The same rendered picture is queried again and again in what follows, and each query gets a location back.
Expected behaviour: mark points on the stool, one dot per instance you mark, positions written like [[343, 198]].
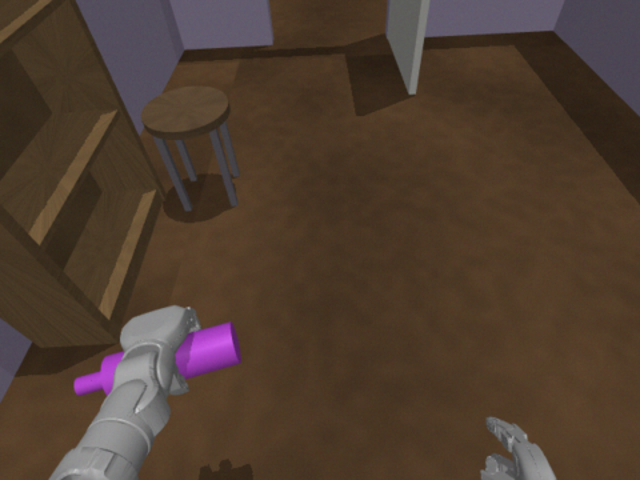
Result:
[[186, 113]]

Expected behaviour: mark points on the bottle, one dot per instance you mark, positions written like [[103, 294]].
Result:
[[202, 351]]

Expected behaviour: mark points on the right robot hand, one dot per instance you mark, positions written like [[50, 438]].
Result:
[[529, 462]]

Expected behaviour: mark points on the bookshelf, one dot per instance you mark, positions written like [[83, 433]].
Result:
[[79, 196]]

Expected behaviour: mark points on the left robot arm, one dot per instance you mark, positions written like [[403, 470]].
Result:
[[122, 434]]

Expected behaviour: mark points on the left robot hand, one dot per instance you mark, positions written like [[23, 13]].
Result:
[[170, 325]]

